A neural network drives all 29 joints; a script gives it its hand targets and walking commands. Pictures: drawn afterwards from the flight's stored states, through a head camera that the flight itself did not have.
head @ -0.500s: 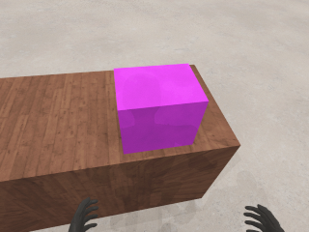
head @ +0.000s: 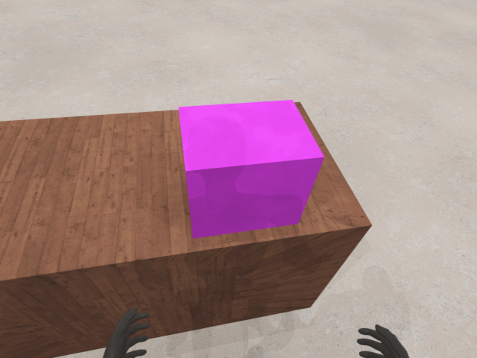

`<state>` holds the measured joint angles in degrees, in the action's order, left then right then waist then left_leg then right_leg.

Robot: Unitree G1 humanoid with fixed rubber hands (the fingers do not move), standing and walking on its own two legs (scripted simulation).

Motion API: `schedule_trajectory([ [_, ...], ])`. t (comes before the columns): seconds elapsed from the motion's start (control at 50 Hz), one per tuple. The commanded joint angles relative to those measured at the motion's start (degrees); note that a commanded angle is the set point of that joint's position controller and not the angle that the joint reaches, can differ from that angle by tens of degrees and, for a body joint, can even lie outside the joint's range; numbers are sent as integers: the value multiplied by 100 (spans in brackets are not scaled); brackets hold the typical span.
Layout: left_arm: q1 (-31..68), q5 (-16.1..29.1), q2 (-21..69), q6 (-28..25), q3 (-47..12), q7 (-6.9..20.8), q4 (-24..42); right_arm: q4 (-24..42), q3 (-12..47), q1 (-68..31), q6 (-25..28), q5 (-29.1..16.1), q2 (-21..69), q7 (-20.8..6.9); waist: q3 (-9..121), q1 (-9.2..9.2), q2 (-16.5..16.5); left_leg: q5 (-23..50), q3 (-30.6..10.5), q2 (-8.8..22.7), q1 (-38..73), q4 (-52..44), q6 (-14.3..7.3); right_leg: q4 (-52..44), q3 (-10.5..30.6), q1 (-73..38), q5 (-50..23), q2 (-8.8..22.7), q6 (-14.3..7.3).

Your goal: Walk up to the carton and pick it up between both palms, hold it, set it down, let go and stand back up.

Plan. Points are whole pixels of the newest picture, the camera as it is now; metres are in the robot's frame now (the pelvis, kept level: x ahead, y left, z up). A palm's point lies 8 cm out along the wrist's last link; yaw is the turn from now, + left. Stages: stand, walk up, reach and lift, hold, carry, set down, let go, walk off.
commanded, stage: set down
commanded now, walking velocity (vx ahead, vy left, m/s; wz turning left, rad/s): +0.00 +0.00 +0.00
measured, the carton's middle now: (242, 169) +0.54 +0.06 -0.02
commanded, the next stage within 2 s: let go in 0.38 s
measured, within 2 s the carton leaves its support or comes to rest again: neither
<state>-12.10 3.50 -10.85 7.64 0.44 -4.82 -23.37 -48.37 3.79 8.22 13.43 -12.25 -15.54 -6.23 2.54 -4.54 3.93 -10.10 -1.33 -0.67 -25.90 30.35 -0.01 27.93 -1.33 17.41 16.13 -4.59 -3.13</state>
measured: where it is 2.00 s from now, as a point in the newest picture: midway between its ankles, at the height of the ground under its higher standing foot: outside the picture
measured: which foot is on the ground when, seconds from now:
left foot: down 0.00-1.00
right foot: down 0.00-1.00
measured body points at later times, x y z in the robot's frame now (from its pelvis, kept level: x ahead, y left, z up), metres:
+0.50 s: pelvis +0.00 +0.00 +0.00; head +0.04 +0.04 +0.45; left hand +0.16 +0.24 -0.10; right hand +0.17 -0.23 -0.09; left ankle +0.06 +0.10 -0.73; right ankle -0.02 -0.09 -0.73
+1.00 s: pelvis +0.00 +0.00 +0.00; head +0.03 +0.03 +0.45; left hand +0.14 +0.25 -0.11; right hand +0.16 -0.24 -0.10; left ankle +0.06 +0.10 -0.73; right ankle -0.02 -0.09 -0.73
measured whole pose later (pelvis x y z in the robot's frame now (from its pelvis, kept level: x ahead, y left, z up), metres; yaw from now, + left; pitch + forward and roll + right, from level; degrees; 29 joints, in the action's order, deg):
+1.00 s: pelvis +0.00 +0.00 +0.00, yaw +0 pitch +5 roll -1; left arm -12.0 0.8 -14.8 2.3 0.5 -1.4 -33.1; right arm -49.3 3.8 8.4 6.8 -4.5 -14.0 -1.4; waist 1.2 -4.4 3.9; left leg -10.3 -1.3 -0.7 -24.4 30.2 -0.9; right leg 28.1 -1.3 16.0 16.6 -4.6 -3.1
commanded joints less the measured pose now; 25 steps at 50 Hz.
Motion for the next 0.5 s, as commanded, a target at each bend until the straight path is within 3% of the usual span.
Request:
schedule_trajectory([
  [0.0,732,-59,-780,-338,-82,198,894,708,-386,-315,193,566,-267,184,710,1108,-318,192,-21,80,3156,-522,-67,-1210,517,620,-1081,947,293],
  [0.02,678,-85,-826,-341,20,236,775,901,-372,-374,231,571,-390,233,650,981,-105,475,91,61,3012,-561,-90,-1117,452,500,-1444,888,321],
  [0.04,789,-51,-790,-410,1,198,1005,1046,-392,-498,282,630,-401,244,783,962,-158,349,-11,112,3054,-530,-58,-1142,426,611,-1357,873,317],
  [0.06,707,-178,-749,-333,-116,230,673,591,-413,-401,185,736,-305,259,651,1055,-193,299,-36,107,3194,-606,-74,-1193,401,638,-1144,849,290],
  [0.08,727,-156,-875,-369,81,285,704,887,-285,-427,225,611,-155,277,641,891,-152,248,38,76,3115,-569,-120,-1152,478,528,-1199,895,300],
  [0.1,725,-146,-866,-326,-13,273,671,808,-313,-355,210,688,-249,292,710,1005,-234,300,14,85,3062,-533,-114,-1153,473,566,-1347,901,291],
  [0.12,706,-94,-767,-467,-81,100,1481,1146,-489,-332,366,547,-432,198,1057,994,-577,724,-140,137,3318,-538,-17,-1076,295,538,-1475,768,265],
  [0.14,594,-161,-797,-316,-113,232,721,546,-418,-235,232,706,-290,287,612,1080,-367,510,-57,118,3264,-513,-61,-1161,426,700,-1283,875,270],
  [0.16,577,-254,-803,-294,-28,276,547,594,-301,-194,264,730,-274,337,599,1064,-377,560,14,52,3221,-495,-75,-1161,438,533,-1457,876,296],
  [0.18,663,-151,-756,-388,-94,205,1240,952,-455,-287,307,644,-406,315,900,1069,-432,713,-31,147,3370,-487,-37,-1131,291,636,-1408,753,288],
  [0.2,610,-229,-752,-294,-82,300,463,582,-290,-274,235,701,-276,367,453,1017,-296,426,-2,105,3116,-540,-79,-1207,409,669,-1319,889,312],
  [0.22,798,-211,-762,-297,-68,261,857,751,-362,-398,236,711,-274,355,690,1069,-477,414,-48,117,3252,-522,-56,-1144,375,658,-1184,857,282],
  [0.24,614,-127,-843,-301,-113,305,698,712,-344,-238,199,714,-245,358,629,1108,-255,327,-16,143,3198,-509,-98,-1150,403,690,-1142,872,305],
  [0.26,660,-211,-747,-269,-112,323,477,711,-358,-315,208,794,-209,396,437,1054,-344,249,-12,120,3181,-585,-76,-1212,407,643,-1103,916,295],
  [0.28,734,-199,-780,-244,-86,337,689,742,-425,-433,207,818,-229,397,580,1048,-320,202,-20,149,3242,-550,-71,-1177,336,674,-1012,856,297],
  [0.3,729,-214,-738,-245,-103,269,815,718,-433,-394,214,772,-265,359,565,984,-557,240,-116,192,3345,-573,-47,-1173,346,763,-902,849,240],
  [0.34,691,-153,-780,-246,-118,297,740,632,-412,-331,186,809,-256,369,641,1007,-446,402,-15,184,3257,-539,-34,-1111,350,683,-1112,856,258],
  [0.36,655,-208,-692,-222,-154,284,646,529,-422,-370,204,752,-277,366,562,1065,-508,327,-81,221,3451,-515,-22,-1161,373,831,-1113,851,275],
  [0.38,697,-235,-769,-216,-107,292,866,552,-425,-341,184,758,-222,360,424,993,-727,389,11,192,3269,-546,-13,-1134,342,697,-1024,883,251],
  [0.4,696,-196,-703,-196,-125,277,751,705,-402,-450,194,877,-245,390,628,1047,-398,263,-43,157,3332,-529,-21,-1149,348,697,-924,835,241],
  [0.46,725,-150,-848,-211,-107,292,910,774,-448,-421,224,863,-211,417,664,1007,-386,433,41,129,3206,-494,-58,-1066,369,697,-1163,862,255],
  [0.48,670,-212,-835,-258,-75,256,1051,647,-484,-303,250,818,-221,376,640,1036,-585,567,-11,177,3288,-448,-22,-1035,352,739,-1249,872,267],
])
